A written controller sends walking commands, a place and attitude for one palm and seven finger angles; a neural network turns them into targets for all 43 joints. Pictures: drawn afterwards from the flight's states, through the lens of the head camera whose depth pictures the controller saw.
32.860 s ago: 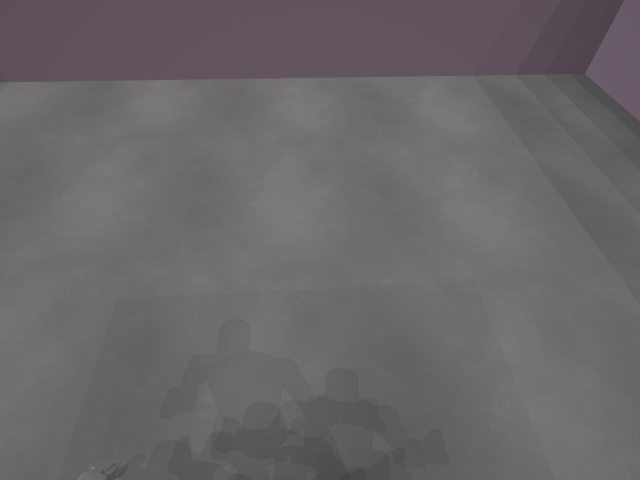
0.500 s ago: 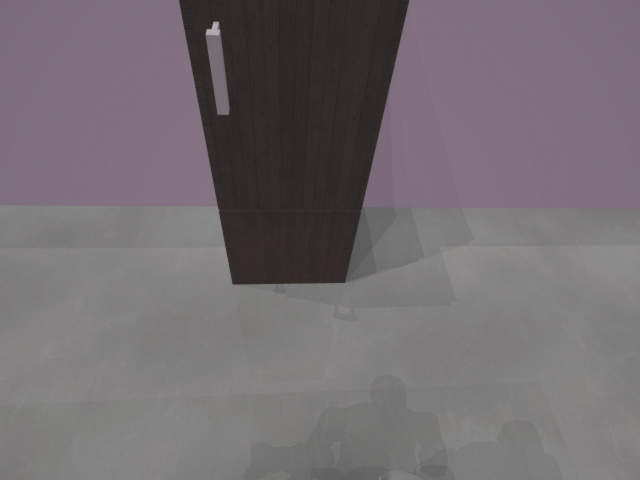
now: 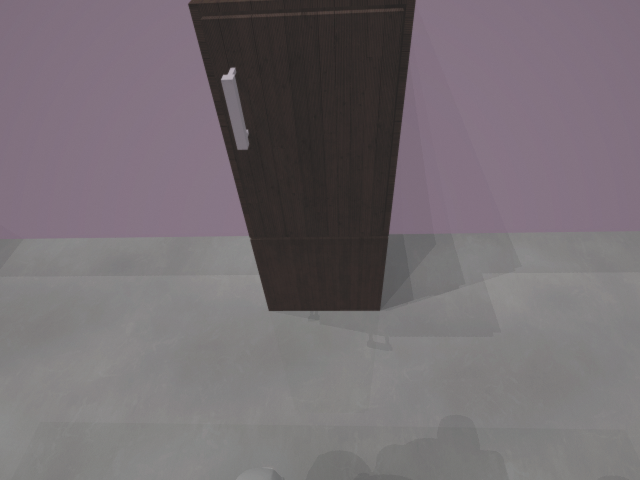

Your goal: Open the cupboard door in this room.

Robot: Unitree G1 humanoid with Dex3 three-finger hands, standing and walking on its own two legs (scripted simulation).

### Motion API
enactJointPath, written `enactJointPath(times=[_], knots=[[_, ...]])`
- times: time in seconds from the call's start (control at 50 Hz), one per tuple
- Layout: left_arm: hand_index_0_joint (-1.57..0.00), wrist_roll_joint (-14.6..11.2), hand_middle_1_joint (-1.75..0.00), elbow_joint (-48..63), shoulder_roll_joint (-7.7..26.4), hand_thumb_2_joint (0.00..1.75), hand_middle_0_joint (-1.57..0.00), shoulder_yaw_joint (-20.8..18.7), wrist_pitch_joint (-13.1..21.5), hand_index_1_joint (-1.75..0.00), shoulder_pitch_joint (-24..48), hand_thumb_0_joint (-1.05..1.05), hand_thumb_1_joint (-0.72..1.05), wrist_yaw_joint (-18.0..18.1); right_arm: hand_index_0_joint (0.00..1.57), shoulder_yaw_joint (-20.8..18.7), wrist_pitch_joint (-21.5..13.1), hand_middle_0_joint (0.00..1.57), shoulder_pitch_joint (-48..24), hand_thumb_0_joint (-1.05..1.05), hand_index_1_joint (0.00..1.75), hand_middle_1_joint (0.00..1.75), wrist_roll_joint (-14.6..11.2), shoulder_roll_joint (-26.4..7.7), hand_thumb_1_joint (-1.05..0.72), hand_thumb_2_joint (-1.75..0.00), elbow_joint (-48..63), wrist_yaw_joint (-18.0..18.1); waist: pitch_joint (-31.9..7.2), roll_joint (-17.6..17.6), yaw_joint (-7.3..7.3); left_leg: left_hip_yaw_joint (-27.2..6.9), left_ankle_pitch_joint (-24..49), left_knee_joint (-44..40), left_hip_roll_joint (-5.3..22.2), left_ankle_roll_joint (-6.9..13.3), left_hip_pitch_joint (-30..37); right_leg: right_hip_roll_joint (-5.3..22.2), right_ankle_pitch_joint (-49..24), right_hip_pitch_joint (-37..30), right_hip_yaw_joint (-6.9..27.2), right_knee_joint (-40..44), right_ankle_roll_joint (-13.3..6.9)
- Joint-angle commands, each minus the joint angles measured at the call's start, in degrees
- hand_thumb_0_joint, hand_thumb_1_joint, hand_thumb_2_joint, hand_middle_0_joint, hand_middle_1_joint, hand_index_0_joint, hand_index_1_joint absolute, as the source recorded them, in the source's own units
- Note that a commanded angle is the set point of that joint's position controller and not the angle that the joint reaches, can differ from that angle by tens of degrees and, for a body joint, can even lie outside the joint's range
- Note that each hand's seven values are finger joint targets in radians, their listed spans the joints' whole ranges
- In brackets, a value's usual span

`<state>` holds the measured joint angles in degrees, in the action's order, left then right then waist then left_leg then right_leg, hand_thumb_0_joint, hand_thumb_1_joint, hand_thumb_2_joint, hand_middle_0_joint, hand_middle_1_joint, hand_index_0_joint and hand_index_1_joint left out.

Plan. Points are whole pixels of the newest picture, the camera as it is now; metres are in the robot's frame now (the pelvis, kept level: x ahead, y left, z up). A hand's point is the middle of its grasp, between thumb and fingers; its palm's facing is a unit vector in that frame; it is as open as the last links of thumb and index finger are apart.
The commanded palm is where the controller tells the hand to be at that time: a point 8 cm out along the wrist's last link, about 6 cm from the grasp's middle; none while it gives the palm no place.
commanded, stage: take the last steps up to it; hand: left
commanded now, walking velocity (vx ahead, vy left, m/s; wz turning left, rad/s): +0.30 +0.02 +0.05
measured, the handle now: (237, 109) +0.80 +0.22 +0.08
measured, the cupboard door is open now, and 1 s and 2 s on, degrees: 0 0 0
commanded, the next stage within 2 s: come to a stop and stand still in 0.56 s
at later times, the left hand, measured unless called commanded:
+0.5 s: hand (167, 473) +0.18 +0.26 -0.18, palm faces +0.05 -0.98 -0.17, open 7.4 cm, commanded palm none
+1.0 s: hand (217, 363) +0.35 +0.22 -0.17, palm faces +0.02 -0.97 -0.24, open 7.2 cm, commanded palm none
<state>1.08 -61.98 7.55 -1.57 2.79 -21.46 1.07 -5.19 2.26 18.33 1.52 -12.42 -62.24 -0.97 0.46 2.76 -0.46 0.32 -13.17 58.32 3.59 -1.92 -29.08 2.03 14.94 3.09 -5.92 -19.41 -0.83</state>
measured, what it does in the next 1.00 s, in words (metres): walks ahead: left foot, then right foot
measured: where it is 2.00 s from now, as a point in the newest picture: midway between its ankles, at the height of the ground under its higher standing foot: outside the picture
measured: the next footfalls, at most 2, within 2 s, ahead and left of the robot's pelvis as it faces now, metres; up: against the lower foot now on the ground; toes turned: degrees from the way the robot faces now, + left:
left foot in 0.24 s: +0.16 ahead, +0.18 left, +0.00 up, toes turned +9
right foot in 0.72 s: +0.36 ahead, -0.07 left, +0.00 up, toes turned -9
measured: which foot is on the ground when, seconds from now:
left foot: up 0.00-0.22, down 0.24-0.72, up 0.74-1.00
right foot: down 0.00-0.24, up 0.26-0.70, down 0.72-1.00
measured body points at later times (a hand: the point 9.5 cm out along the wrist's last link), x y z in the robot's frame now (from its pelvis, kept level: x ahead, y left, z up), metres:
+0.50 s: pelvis +0.15 +0.08 +0.00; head +0.16 +0.09 +0.44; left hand +0.17 +0.31 -0.17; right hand +0.19 -0.16 -0.15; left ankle +0.12 +0.17 -0.75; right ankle +0.18 -0.05 -0.68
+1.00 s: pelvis +0.25 +0.04 -0.01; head +0.30 +0.02 +0.43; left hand +0.35 +0.27 -0.16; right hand +0.28 -0.20 -0.18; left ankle +0.24 +0.17 -0.70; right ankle +0.32 -0.07 -0.75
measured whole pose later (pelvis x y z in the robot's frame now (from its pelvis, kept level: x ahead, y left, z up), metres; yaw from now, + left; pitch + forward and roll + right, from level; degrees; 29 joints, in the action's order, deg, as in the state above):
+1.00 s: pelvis +0.25 +0.04 -0.01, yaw +0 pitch -1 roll +2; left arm 1.5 -56.6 8.4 -2.5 -0.5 -5.7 1.9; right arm -3.7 2.8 10.9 0.1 -10.3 -60.5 1.1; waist 7.3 1.1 -0.1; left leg 1.6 -28.0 53.5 1.1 -2.4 -23.0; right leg 4.4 9.9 19.8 -7.8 -30.4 -2.3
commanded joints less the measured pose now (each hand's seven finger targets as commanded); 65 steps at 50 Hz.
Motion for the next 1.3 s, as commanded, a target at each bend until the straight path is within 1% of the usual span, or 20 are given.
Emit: enactJointPath(times=[0.0,0.12,0.18,0.2,0.22,0.24,0.3,0.38,0.6,0.66,0.68,0.7,0.72,0.8,1.06,1.08,1.12,1.14,1.2,1.28], knots=[[-0.2,0.25,-0.3,0.16,7.3,0.9,-0.2,-1.3,1.71,-0.3,-6.4,0.0,0.9,0.31,0.2,0.58,-2.16,0.2,-7.35,0.0,0.3,0.3,0.06,-0.54,-0.9,-0.9,5.39,-0.54,8.24,-11.37,2.96,1.13,0.33,-4.48,1.78,-0.27,-8.95,14.7,0.02,0.83,10.96,11.53,-5.86],[-0.2,0.69,-0.3,-2.55,8.41,0.9,-0.2,-1.71,1.22,-0.3,-8.89,0.0,0.9,0.31,0.2,1.68,-3.69,0.2,-12.96,0.0,0.3,0.3,-0.5,1.43,-0.9,-0.9,7.34,-0.94,8.29,-13.79,4.03,5.72,-3.76,-20.05,0.08,1.62,2.44,15.48,-7.64,3.83,8.08,6.97,-6.58],[-0.2,0.18,-0.3,-2.29,8.03,0.9,-0.2,-1.86,0.52,-0.3,-6.26,0.0,0.9,0.19,0.2,1.32,-5.04,0.2,-2.17,0.0,0.3,0.3,-0.33,-0.69,-0.9,-0.9,3.8,0.01,3.09,-9.03,-1.64,8.3,0.62,-31.08,-2.82,2.4,23.94,10.73,-10.87,11.26,2.99,-5.79,-3.81],[-0.2,-0.05,-0.3,-1.89,5.72,0.9,-0.2,-1.39,0.47,-0.3,-7.28,0.0,0.9,-0.09,0.2,0.21,-5.6,0.2,5.36,0.0,0.3,0.3,-0.14,-4.99,-0.9,-0.9,1.62,0.86,-2.05,0.17,-4.6,0.33,-1.43,-33.23,4.1,4.57,37.1,7.19,-7.84,18.88,0.33,-19.15,-1.85],[-0.2,-0.43,-0.3,-0.41,2.79,0.9,-0.2,-0.8,0.59,-0.3,-7.1,0.0,0.9,-0.64,0.2,-1.39,-5.72,0.2,12.55,0.0,0.3,0.3,0.16,-11.3,-0.9,-0.9,0.1,1.55,-6.97,13.57,-6.42,-19.45,-1.1,-38.09,18.51,9.44,44.64,1.05,15.13,30.31,-2.96,-35.5,0.74],[-0.2,-0.07,-0.3,1.21,3.64,0.9,-0.2,-0.77,0.48,-0.3,-4.04,0.0,0.9,-0.42,0.2,-1.48,-5.27,0.2,13.89,0.0,0.3,0.3,-0.12,-12.22,-0.9,-0.9,-0.62,1.88,-7.11,12.14,-7.21,-23.84,-5.82,-43.16,22.13,13.0,41.46,1.08,19.44,33.69,1.55,-44.92,-0.09],[-0.2,0.36,-0.3,0.79,3.51,0.9,-0.2,-1.44,0.09,-0.3,1.35,0.0,0.9,-1.34,0.2,0.32,-5.65,0.2,2.73,0.0,0.3,0.3,-0.16,-4.71,-0.9,-0.9,1.9,2.11,4.89,3.4,-2.9,-14.71,-7.16,-47.83,18.35,12.69,22.98,6.3,7.98,34.32,4.78,-50.07,-0.29],[-0.2,0.67,-0.3,0.96,1.44,0.9,-0.2,-1.73,-1.37,-0.3,-1.5,0.0,0.9,-1.7,0.2,1.03,-7.02,0.2,0.84,0.0,0.3,0.3,-0.29,-1.03,-0.9,-0.9,2.77,2.27,4.37,2.42,0.72,-2.91,6.14,-48.46,13.48,11.17,18.71,6.19,1.07,29.84,3.5,-43.38,1.33],[-0.2,0.17,-0.3,7.44,4.25,0.9,-0.2,-1.7,-1.82,-0.3,12.08,0.0,0.9,-2.1,0.2,0.44,-5.91,0.2,3.16,0.0,0.3,0.3,0.25,-3.98,-0.9,-0.9,1.17,2.42,6.82,3.91,-0.23,2.61,26.14,-41.05,12.66,9.71,23.35,2.69,-3.62,23.18,-0.68,-19.1,0.28],[-0.2,0.26,-0.3,4.39,6.92,0.9,-0.2,-2.05,-0.39,-0.3,2.17,0.0,0.9,-1.54,0.2,1.03,-5.48,0.2,2.87,0.0,0.3,0.3,-0.33,-3.77,-0.9,-0.9,0.14,2.37,0.94,-0.4,4.93,4.73,31.86,-25.89,8.75,5.9,20.85,0.7,-12.26,5.4,-1.68,-8.57,-0.52],[-0.2,0.58,-0.3,2.37,11.38,0.9,-0.2,-2.89,0.61,-0.3,-3.28,0.0,0.9,-0.64,0.2,1.53,-5.53,0.2,4.79,0.0,0.3,0.3,-0.96,-1.21,-0.9,-0.9,-0.03,2.11,-5.49,-8.47,6.41,7.59,17.87,-12.51,3.74,2.85,12.48,10.37,-34.57,-7.5,8.89,-8.88,-3.12],[-0.2,-0.24,-0.3,1.26,14.94,0.9,-0.2,-3.08,0.97,-0.3,-5.84,0.0,0.9,-0.22,0.2,1.99,-4.91,0.2,7.38,0.0,0.3,0.3,-1.73,0.47,-0.9,-0.9,0.57,2.26,-10.69,-14.69,4.84,6.02,-19.0,-1.23,-2.66,0.91,8.84,22.53,-61.61,-11.31,19.55,-7.48,-9.7],[-0.2,-0.82,-0.3,2.48,15.2,0.9,-0.2,-2.86,0.8,-0.3,-2.02,0.0,0.9,0.15,0.2,1.74,-3.5,0.2,7.32,0.0,0.3,0.3,-2.05,-0.76,-0.9,-0.9,0.69,2.87,-11.36,-12.86,3.58,-0.02,-22.87,2.31,-1.59,1.16,11.28,23.64,-64.43,-5.5,18.34,-5.48,-12.24],[-0.2,0.01,-0.3,6.4,11.82,0.9,-0.2,-2.1,-1.55,-0.3,11.05,0.0,0.9,1.57,0.2,1.93,-0.73,0.2,3.64,0.0,0.3,0.3,-1.69,0.98,-0.9,-0.9,-0.14,2.68,-2.66,-8.5,0.64,-1.61,-17.97,1.5,-0.37,0.62,10.62,19.43,-42.98,9.39,11.19,-2.43,-10.93],[-0.2,0.5,-0.3,7.9,12.92,0.9,-0.2,-3.84,-3.74,-0.3,11.63,0.0,0.9,1.05,0.2,1.54,-1.06,0.2,1.07,0.0,0.3,0.3,-1.09,0.02,-0.9,-0.9,3.93,1.77,-4.86,-12.78,-0.49,3.25,-4.18,-25.89,-3.1,0.3,18.54,13.47,-12.76,13.82,9.92,-3.54,-6.3],[-0.2,0.1,-0.3,7.85,11.93,0.9,-0.2,-3.54,-4.06,-0.3,11.42,0.0,0.9,0.89,0.2,1.48,-1.47,0.2,2.24,0.0,0.3,0.3,-1.07,-1.01,-0.9,-0.9,3.65,1.71,-4.39,-9.98,-1.21,2.22,-1.24,-32.42,-1.94,0.69,23.28,11.77,-4.94,18.23,9.21,-5.96,-4.23],[-0.2,-0.39,-0.3,8.72,6.59,0.9,-0.2,-2.29,-4.77,-0.3,9.28,0.0,0.9,0.43,0.2,0.43,-1.92,0.2,-1.76,0.0,0.3,0.3,-0.18,-8.31,-0.9,-0.9,6.78,1.78,2.28,13.61,-0.3,-18.54,-4.92,-47.66,15.74,6.97,12.94,0.63,13.73,23.56,1.48,-21.16,1.55],[-0.2,0.09,-0.3,8.28,7.82,0.9,-0.2,-2.36,-5.68,-0.3,10.26,0.0,0.9,0.75,0.2,0.38,-1.89,0.2,-6.34,0.0,0.3,0.3,-0.05,-8.48,-0.9,-0.9,7.96,2.28,4.26,14.26,-0.35,-20.36,-7.63,-51.11,16.91,9.35,4.74,0.69,15.33,20.03,6.08,-28.21,2.01],[-0.2,0.36,-0.3,4.72,7.65,0.9,-0.2,-2.49,-5.42,-0.3,5.8,0.0,0.9,-0.06,0.2,1.83,-2.39,0.2,-11.63,0.0,0.3,0.3,-0.12,-5.56,-0.9,-0.9,8.07,2.92,4.63,6.29,3.16,-10.35,-6.56,-47.95,10.0,9.15,7.86,-0.04,8.64,20.16,7.72,-35.99,1.8],[-0.2,0.08,-0.3,3.31,6.52,0.9,-0.2,-0.9,-4.07,-0.3,5.87,0.0,0.9,0.12,0.2,1.83,-3.18,0.2,-6.38,0.0,0.3,0.3,-0.7,-4.28,-0.9,-0.9,5.1,3.16,-0.09,4.63,0.92,-7.87,11.8,-44.21,9.47,10.45,22.4,1.45,9.51,20.72,5.74,-26.57,2.96]])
